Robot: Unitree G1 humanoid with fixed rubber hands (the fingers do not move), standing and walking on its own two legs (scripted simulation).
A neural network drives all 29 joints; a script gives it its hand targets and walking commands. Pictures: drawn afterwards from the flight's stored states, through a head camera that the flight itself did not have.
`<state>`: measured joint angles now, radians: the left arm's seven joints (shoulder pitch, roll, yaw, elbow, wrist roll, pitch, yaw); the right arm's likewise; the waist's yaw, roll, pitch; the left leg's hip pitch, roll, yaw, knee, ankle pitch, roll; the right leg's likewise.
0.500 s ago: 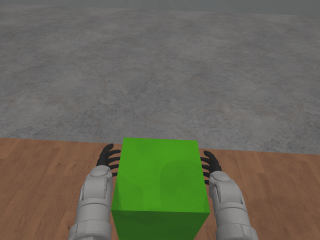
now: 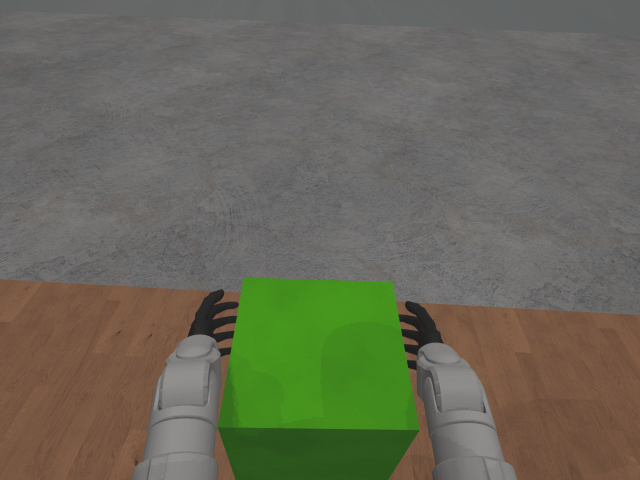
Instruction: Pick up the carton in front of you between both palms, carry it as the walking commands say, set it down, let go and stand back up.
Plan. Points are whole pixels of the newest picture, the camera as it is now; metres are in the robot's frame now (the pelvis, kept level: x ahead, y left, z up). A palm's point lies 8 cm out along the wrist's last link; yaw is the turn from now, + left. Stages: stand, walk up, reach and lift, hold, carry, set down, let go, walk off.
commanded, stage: reach and lift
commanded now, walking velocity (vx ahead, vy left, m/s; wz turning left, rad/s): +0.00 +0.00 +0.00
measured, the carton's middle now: (314, 388) +0.28 +0.00 -0.05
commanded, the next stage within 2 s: hold in 0.28 s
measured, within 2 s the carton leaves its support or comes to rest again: neither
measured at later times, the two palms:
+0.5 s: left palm (195, 338) +0.29 +0.15 +0.07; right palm (432, 348) +0.28 -0.15 +0.05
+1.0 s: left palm (197, 339) +0.29 +0.15 +0.06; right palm (433, 348) +0.28 -0.15 +0.05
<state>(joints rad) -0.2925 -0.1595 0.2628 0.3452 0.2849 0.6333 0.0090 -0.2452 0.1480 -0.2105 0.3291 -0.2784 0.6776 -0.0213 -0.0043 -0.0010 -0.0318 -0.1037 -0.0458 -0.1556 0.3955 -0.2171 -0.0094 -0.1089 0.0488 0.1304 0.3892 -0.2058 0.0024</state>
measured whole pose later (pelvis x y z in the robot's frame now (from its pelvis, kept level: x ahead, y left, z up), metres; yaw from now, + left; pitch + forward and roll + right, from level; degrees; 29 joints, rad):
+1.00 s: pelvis -0.01 +0.00 +0.00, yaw +0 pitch -7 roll +0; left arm -0.32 -0.17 0.27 0.28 0.31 0.73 0.00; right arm -0.28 0.16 -0.22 0.27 -0.29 0.79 -0.01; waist 0.01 0.00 -0.02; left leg -0.05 -0.04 -0.14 0.37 -0.20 -0.01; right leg -0.05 0.05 0.13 0.37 -0.19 0.00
